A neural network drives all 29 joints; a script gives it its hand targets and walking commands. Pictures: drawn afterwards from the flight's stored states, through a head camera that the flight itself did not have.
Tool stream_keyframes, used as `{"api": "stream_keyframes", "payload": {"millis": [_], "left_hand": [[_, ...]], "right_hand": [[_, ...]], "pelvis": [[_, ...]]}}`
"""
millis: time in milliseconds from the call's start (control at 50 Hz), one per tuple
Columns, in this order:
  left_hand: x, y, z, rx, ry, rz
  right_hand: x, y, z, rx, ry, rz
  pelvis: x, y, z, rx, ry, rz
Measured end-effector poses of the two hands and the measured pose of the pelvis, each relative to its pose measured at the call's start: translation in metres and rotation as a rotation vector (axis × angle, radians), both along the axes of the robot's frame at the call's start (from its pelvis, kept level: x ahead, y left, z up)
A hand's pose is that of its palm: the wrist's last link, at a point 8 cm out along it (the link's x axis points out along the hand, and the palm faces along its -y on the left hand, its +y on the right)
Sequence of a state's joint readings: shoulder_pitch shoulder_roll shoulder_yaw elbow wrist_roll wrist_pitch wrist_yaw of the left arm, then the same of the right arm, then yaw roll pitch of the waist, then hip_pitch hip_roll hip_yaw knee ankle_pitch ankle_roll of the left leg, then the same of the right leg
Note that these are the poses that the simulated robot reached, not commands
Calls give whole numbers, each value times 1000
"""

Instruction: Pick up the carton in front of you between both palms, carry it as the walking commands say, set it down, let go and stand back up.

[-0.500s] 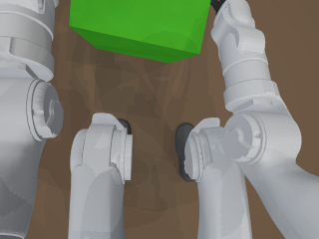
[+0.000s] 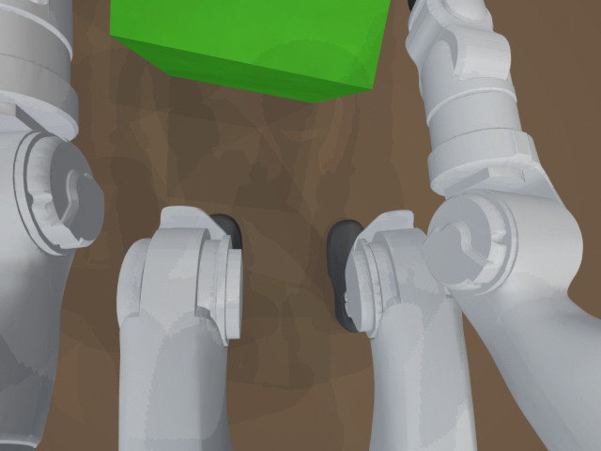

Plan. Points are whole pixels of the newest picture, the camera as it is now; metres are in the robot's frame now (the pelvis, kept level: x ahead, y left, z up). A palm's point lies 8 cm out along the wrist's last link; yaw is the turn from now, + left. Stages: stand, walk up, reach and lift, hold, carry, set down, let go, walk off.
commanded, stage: set down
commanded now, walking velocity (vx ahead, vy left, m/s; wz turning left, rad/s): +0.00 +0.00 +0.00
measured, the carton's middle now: out of the picture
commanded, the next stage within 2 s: let go in 1.38 s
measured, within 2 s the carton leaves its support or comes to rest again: neither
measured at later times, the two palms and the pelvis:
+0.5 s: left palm out of the picture +0.58 +0.27 -0.13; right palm out of the picture +0.56 -0.10 -0.13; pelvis +0.01 +0.00 +0.01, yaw +0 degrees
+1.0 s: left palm out of the picture +0.58 +0.29 +0.03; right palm out of the picture +0.56 -0.10 +0.03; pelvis +0.02 +0.00 +0.14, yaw +1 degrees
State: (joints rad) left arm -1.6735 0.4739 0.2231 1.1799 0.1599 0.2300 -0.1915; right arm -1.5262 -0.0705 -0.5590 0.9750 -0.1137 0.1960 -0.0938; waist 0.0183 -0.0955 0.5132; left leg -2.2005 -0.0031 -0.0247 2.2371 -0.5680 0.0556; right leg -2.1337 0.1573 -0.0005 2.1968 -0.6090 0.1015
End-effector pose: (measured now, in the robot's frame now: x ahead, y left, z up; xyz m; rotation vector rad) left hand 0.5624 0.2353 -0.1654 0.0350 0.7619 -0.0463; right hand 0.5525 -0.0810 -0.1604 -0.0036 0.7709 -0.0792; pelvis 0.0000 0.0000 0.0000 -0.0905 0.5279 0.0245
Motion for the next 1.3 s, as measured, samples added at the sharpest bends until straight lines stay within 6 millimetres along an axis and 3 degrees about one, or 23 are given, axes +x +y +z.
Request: {"api": "stream_keyframes", "payload": {"millis": [100, 180, 260, 380, 480, 700, 980, 1300], "left_hand": [[-9, 3, -23, 23, 31, 29], [-13, 19, -35, 73, 35, 93], [-2, 33, -28, 95, -4, 116], [14, 38, -5, 89, -67, 110], [21, 33, 28, 84, -118, 96], [14, 42, 121, 94, -82, 104], [21, 49, 191, 100, -100, 94], [20, 56, 296, 93, -95, 86]], "right_hand": [[-4, -3, -14, -27, 28, 11], [-8, -20, -25, -59, 42, -25], [-2, -34, -26, -70, 15, -46], [7, -34, -11, -58, -44, -54], [10, -23, 21, -49, -104, -59], [6, -15, 111, -68, -94, -83], [8, -20, 185, -81, -120, -90], [4, -22, 288, -83, -124, -94]], "pelvis": [[4, 1, -2, -5, 1, -2], [9, 1, -5, -9, 9, -3], [12, 1, -7, -6, 14, -7], [12, -1, -7, -3, 19, -3], [10, -3, 6, 1, 33, 0], [8, -3, 72, -7, 142, 20], [14, 4, 138, -17, 230, 27], [32, 11, 230, -9, 243, 49]]}}
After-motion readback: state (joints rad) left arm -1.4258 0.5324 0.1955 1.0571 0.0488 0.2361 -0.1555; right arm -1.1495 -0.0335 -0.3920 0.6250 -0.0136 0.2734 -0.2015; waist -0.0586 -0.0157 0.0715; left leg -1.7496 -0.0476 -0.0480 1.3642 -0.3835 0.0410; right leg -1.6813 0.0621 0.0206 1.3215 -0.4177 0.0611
